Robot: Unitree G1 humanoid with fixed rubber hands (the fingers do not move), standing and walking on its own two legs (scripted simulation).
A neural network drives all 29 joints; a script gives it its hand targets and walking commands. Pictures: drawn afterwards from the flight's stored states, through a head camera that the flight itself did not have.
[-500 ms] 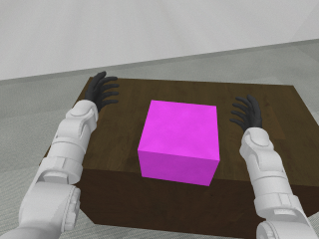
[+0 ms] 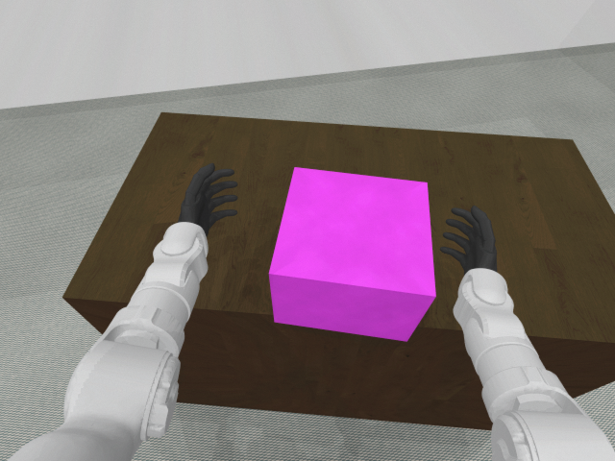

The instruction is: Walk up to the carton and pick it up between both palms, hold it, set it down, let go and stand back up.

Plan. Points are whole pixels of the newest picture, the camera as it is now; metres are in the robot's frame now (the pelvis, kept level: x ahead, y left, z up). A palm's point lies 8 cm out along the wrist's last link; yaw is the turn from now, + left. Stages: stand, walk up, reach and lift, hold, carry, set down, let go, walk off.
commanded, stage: reach and lift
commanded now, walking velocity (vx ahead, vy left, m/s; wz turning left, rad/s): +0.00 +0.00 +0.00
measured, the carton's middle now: (350, 253) +0.43 -0.06 -0.01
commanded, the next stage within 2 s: none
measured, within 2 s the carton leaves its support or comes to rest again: neither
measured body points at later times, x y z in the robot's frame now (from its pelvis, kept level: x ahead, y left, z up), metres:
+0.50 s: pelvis +0.00 +0.01 -0.01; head +0.08 +0.02 +0.44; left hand +0.46 +0.14 +0.05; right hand +0.40 -0.22 +0.02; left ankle +0.01 +0.12 -0.74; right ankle +0.00 -0.10 -0.74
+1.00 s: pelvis +0.01 +0.00 -0.01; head +0.09 +0.02 +0.44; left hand +0.46 +0.09 +0.04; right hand +0.40 -0.21 +0.02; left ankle +0.01 +0.12 -0.74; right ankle +0.00 -0.10 -0.74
